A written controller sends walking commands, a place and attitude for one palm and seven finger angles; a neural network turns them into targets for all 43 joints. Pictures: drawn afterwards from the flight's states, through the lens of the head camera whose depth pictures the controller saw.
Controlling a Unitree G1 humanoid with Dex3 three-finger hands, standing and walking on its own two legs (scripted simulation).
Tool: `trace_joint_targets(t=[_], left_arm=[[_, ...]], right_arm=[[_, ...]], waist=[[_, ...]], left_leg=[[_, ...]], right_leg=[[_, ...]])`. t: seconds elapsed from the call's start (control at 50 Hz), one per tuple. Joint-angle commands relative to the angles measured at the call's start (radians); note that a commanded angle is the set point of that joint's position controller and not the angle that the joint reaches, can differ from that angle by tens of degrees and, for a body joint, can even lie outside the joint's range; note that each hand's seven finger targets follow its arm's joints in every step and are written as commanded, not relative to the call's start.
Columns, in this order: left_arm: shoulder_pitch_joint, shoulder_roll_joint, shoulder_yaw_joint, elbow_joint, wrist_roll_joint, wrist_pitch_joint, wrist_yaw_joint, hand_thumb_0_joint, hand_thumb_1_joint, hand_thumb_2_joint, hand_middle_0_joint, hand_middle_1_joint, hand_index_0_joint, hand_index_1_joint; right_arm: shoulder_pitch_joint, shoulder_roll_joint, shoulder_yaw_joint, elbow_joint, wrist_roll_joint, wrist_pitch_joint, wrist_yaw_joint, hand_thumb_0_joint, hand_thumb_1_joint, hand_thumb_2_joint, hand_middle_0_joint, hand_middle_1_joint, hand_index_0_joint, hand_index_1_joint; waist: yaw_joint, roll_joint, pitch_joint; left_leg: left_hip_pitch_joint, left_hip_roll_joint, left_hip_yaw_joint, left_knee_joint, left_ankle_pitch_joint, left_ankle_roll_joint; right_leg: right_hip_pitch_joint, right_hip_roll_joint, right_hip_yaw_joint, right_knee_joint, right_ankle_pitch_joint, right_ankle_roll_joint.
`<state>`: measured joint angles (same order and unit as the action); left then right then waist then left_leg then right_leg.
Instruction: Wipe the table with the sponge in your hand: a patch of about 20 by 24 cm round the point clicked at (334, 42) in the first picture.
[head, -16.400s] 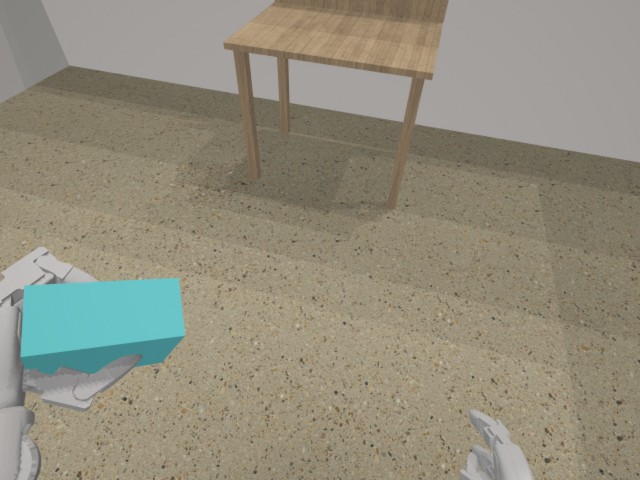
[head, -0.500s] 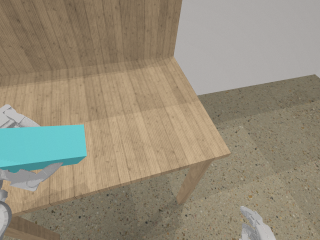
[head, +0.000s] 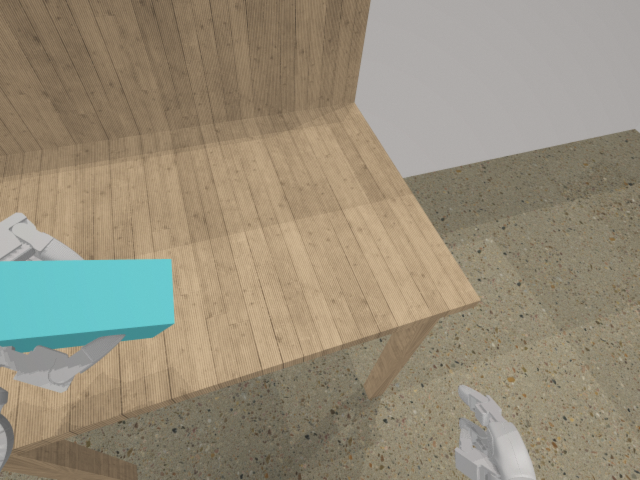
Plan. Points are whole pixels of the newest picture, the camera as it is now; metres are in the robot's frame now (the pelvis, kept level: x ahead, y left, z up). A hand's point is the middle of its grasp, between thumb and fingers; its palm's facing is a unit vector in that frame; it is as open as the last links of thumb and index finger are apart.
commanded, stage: look again from close up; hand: left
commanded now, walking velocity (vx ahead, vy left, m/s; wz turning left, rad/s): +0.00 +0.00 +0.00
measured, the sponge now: (115, 305) +0.24 +0.22 +0.14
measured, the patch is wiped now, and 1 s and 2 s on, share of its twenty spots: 0.00 0.00 0.00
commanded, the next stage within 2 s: turn the palm down, sponge in hand in 0.30 s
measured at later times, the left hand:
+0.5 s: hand (33, 260) +0.24 +0.26 +0.20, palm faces +0.41 -0.79 -0.47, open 9.5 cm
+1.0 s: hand (112, 338) +0.21 +0.22 +0.13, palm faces +0.26 -0.61 -0.75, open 9.5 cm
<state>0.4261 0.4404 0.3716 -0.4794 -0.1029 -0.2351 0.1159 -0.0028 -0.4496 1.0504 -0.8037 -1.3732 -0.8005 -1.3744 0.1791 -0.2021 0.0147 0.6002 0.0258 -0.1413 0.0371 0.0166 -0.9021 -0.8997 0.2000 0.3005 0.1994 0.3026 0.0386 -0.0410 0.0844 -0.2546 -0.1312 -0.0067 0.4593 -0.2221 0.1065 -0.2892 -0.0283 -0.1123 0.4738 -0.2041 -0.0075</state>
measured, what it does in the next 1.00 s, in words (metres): shifts its weight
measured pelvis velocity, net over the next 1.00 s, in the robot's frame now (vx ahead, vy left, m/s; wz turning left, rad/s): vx -0.02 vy -0.08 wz -0.01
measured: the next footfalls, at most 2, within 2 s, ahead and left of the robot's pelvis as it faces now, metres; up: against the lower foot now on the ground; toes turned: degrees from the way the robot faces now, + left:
none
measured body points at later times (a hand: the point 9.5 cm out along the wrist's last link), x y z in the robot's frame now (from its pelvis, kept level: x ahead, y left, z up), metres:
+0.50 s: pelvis -0.01 -0.02 +0.00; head +0.01 -0.01 +0.45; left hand +0.21 +0.30 +0.23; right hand +0.19 -0.23 -0.08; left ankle +0.01 +0.04 -0.74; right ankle +0.01 -0.12 -0.74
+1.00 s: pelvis -0.02 -0.08 -0.02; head -0.02 -0.11 +0.43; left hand +0.19 +0.25 +0.17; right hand +0.18 -0.31 -0.11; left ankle +0.01 +0.04 -0.74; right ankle +0.01 -0.12 -0.74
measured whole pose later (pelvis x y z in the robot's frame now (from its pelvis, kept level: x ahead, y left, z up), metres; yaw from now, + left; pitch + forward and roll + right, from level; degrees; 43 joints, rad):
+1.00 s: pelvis -0.02 -0.08 -0.02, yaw +0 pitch +0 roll +1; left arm 0.28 0.57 0.36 -0.26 0.16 0.07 -0.04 0.00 -0.45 1.05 -0.80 -1.37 -0.80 -1.38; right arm 0.17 -0.26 0.03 0.61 0.01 -0.05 -0.11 0.02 -0.90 -0.90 0.20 0.30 0.20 0.30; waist 0.07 0.05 -0.01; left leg -0.36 -0.04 -0.03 0.70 -0.33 0.01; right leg -0.37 0.09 -0.08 0.67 -0.31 -0.11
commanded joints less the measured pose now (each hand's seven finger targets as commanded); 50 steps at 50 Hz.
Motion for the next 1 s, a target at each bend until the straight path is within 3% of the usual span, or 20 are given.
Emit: trace_joint_targets(t=[0.0,0.08,0.36,0.38,0.4,0.42,0.44,0.46,0.48,0.5,0.54,0.56,0.62,0.66,0.68,0.7,0.76,0.84,0.9,0.98], left_arm=[[-0.020,0.144,0.098,-0.219,-0.019,-0.059,0.007,0.000,0.100,1.300,-1.200,-1.600,-1.200,-1.600],[-0.011,0.194,0.139,-0.223,-0.023,-0.053,0.006,0.000,0.100,1.300,-1.200,-1.600,-1.200,-1.600],[-0.008,0.149,0.100,-0.218,-0.036,-0.035,-0.001,0.000,0.100,1.300,-1.200,-1.600,-1.200,-1.600],[-1.008,0.886,0.370,-0.589,0.079,-0.200,-0.010,0.000,0.100,1.300,-1.200,-1.600,-1.200,-1.600],[-0.666,0.453,0.346,-0.063,0.178,0.019,-0.057,0.000,0.100,1.300,-1.200,-1.600,-1.200,-1.600],[-0.505,0.254,0.104,0.050,0.060,0.093,-0.074,0.000,0.100,1.300,-1.200,-1.600,-1.200,-1.600],[-0.476,0.215,0.155,0.015,0.011,0.141,-0.115,0.000,0.100,1.300,-1.200,-1.600,-1.200,-1.600],[-0.303,0.219,0.170,0.001,-0.044,0.211,-0.160,0.000,0.100,1.300,-1.200,-1.600,-1.200,-1.600],[-0.129,0.141,0.097,0.075,-0.043,0.303,-0.201,0.000,0.100,1.300,-1.200,-1.600,-1.200,-1.600],[-0.168,0.146,0.045,-0.061,-0.006,0.339,-0.233,0.000,0.100,1.300,-1.200,-1.600,-1.200,-1.600],[-0.133,0.211,0.055,-0.072,0.081,0.374,-0.241,0.000,0.100,1.300,-1.200,-1.600,-1.200,-1.600],[-0.110,0.224,0.076,-0.107,0.095,0.357,-0.236,0.000,0.100,1.300,-1.200,-1.600,-1.200,-1.600],[-0.123,0.312,0.236,-0.163,0.065,0.234,-0.185,0.000,0.100,1.300,-1.200,-1.600,-1.200,-1.600],[-0.154,0.329,0.270,-0.165,0.066,0.142,-0.134,0.000,0.100,1.300,-1.200,-1.600,-1.200,-1.600],[-0.203,0.397,0.317,-0.208,0.088,0.122,-0.100,0.000,0.100,1.300,-1.200,-1.600,-1.200,-1.600],[-0.243,0.347,0.258,-0.194,0.113,0.105,-0.075,0.000,0.100,1.300,-1.200,-1.600,-1.200,-1.600],[-0.238,0.332,0.200,-0.044,0.151,0.148,-0.056,0.000,0.100,1.300,-1.200,-1.600,-1.200,-1.600],[-0.316,0.358,0.101,0.021,0.208,0.258,-0.118,0.000,0.100,1.300,-1.200,-1.600,-1.200,-1.600],[-0.364,0.380,0.077,-0.013,0.257,0.259,-0.150,0.000,0.100,1.300,-1.200,-1.600,-1.200,-1.600],[-0.247,0.481,0.206,-0.030,0.287,0.199,-0.130,0.000,0.100,1.300,-1.200,-1.600,-1.200,-1.600]], right_arm=[[-0.061,-0.161,-0.076,-0.154,0.017,-0.053,-0.015,0.000,-0.900,-0.900,0.200,0.300,0.200,0.300],[-0.080,-0.174,-0.080,-0.160,0.025,-0.053,-0.017,0.000,-0.900,-0.900,0.200,0.300,0.200,0.300],[-0.084,-0.161,-0.073,-0.174,0.028,-0.052,-0.032,0.000,-0.900,-0.900,0.200,0.300,0.200,0.300],[0.092,-0.218,0.117,-0.274,0.093,-0.028,-0.117,0.000,-0.900,-0.900,0.200,0.300,0.200,0.300],[-0.069,-0.136,-0.034,-0.098,-0.065,-0.044,-0.102,0.000,-0.900,-0.900,0.200,0.300,0.200,0.300],[-0.056,-0.175,-0.035,-0.143,-0.041,-0.050,-0.049,0.000,-0.900,-0.900,0.200,0.300,0.200,0.300],[-0.074,-0.232,-0.063,-0.114,-0.035,-0.053,-0.056,0.000,-0.900,-0.900,0.200,0.300,0.200,0.300],[-0.092,-0.228,-0.063,-0.127,-0.025,-0.051,-0.067,0.000,-0.900,-0.900,0.200,0.300,0.200,0.300],[-0.130,-0.207,-0.028,-0.138,0.002,-0.041,-0.045,0.000,-0.900,-0.900,0.200,0.300,0.200,0.300],[-0.133,-0.213,-0.023,-0.152,-0.002,-0.031,-0.039,0.000,-0.900,-0.900,0.200,0.300,0.200,0.300],[-0.159,-0.209,-0.018,-0.174,0.001,-0.001,-0.037,0.000,-0.900,-0.900,0.200,0.300,0.200,0.300],[-0.166,-0.204,-0.020,-0.189,-0.003,0.007,-0.041,0.000,-0.900,-0.900,0.200,0.300,0.200,0.300],[-0.173,-0.189,-0.026,-0.191,-0.020,0.012,-0.058,0.000,-0.900,-0.900,0.200,0.300,0.200,0.300],[-0.175,-0.175,-0.032,-0.180,-0.027,0.010,-0.072,0.000,-0.900,-0.900,0.200,0.300,0.200,0.300],[-0.180,-0.172,-0.024,-0.180,-0.021,0.010,-0.072,0.000,-0.900,-0.900,0.200,0.300,0.200,0.300],[-0.170,-0.155,-0.027,-0.181,-0.031,0.006,-0.075,0.000,-0.900,-0.900,0.200,0.300,0.200,0.300],[-0.132,-0.175,-0.031,-0.161,-0.022,0.014,-0.103,0.000,-0.900,-0.900,0.200,0.300,0.200,0.300],[-0.151,-0.176,-0.024,-0.175,-0.005,0.033,-0.142,0.000,-0.900,-0.900,0.200,0.300,0.200,0.300],[-0.168,-0.163,-0.026,-0.180,-0.003,0.033,-0.158,0.000,-0.900,-0.900,0.200,0.300,0.200,0.300],[-0.163,-0.157,-0.038,-0.167,-0.013,0.030,-0.157,0.000,-0.900,-0.900,0.200,0.300,0.200,0.300]], waist=[[-0.009,0.108,-0.248],[-0.013,0.124,-0.229],[-0.017,0.091,-0.191],[-0.089,0.417,-0.262],[0.028,0.286,-0.361],[-0.001,0.239,-0.314],[0.033,0.193,-0.321],[0.075,0.214,-0.334],[0.082,0.178,-0.268],[0.075,0.125,-0.258],[0.056,0.060,-0.170],[0.050,0.019,-0.176],[0.050,0.009,-0.205],[0.043,0.053,-0.191],[0.049,0.155,-0.188],[0.036,0.199,-0.207],[0.004,0.157,-0.155],[-0.001,0.101,-0.169],[0.008,0.099,-0.182],[0.047,0.066,-0.226]], left_leg=[[0.007,0.226,-0.213,-0.093,0.380,-0.171],[-0.010,0.224,-0.222,-0.103,0.322,-0.163],[-0.032,0.208,-0.221,-0.120,0.154,-0.141],[-0.212,0.245,-0.218,-0.119,-0.003,-0.076],[0.130,0.191,-0.096,-0.070,0.114,-0.154],[0.184,0.168,-0.156,-0.068,0.276,-0.208],[0.237,0.180,-0.149,-0.054,0.306,-0.199],[0.253,0.170,-0.118,-0.041,0.397,-0.187],[0.214,0.175,-0.098,-0.042,0.395,-0.187],[0.155,0.167,-0.082,-0.042,0.387,-0.169],[0.080,0.159,-0.079,-0.050,0.232,-0.138],[0.066,0.153,-0.075,-0.047,0.172,-0.125],[0.034,0.139,-0.070,-0.017,0.057,-0.116],[-0.005,0.131,-0.068,0.004,-0.046,-0.105],[-0.013,0.127,-0.063,0.005,-0.126,-0.095],[-0.022,0.116,-0.063,0.025,-0.123,-0.094],[-0.094,0.108,-0.051,0.070,-0.205,-0.075],[-0.129,0.099,-0.018,0.136,-0.156,-0.065],[-0.137,0.104,-0.019,0.177,-0.110,-0.072],[-0.169,0.112,-0.041,0.223,-0.041,-0.087]], right_leg=[[0.201,-0.058,0.100,0.006,0.125,-0.016],[0.201,-0.060,0.116,-0.001,0.117,-0.016],[0.213,-0.083,0.138,-0.082,0.105,-0.017],[0.367,0.055,0.134,0.138,-0.014,0.040],[0.069,0.061,0.095,0.100,-0.043,-0.038],[-0.068,0.070,0.046,0.085,-0.058,-0.050],[-0.075,0.064,0.061,0.074,-0.003,-0.040],[-0.001,0.046,0.059,0.047,0.070,-0.048],[0.001,0.063,0.057,0.052,0.055,-0.049],[0.034,0.051,0.034,0.039,0.119,-0.046],[0.031,0.065,0.032,0.026,0.085,-0.039],[0.030,0.070,0.035,0.022,0.066,-0.037],[-0.008,0.084,0.045,0.038,-0.004,-0.031],[-0.050,0.078,0.057,0.051,-0.076,-0.025],[-0.070,0.079,0.080,0.055,-0.125,-0.031],[-0.067,0.064,0.081,0.063,-0.125,-0.033],[-0.116,0.035,0.115,0.046,-0.199,-0.023],[-0.064,-0.007,0.226,-0.030,-0.328,-0.017],[-0.028,-0.030,0.306,-0.061,-0.374,-0.018],[0.040,-0.062,0.398,-0.041,-0.232,-0.005]])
